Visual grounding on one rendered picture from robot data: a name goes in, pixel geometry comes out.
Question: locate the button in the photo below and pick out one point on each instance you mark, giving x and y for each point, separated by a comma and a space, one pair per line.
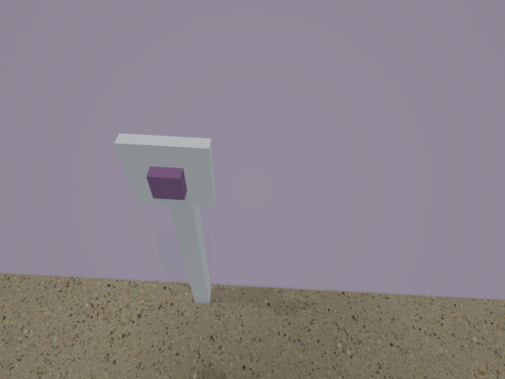
167, 183

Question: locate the panel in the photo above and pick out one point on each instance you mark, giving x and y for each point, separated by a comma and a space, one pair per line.
138, 153

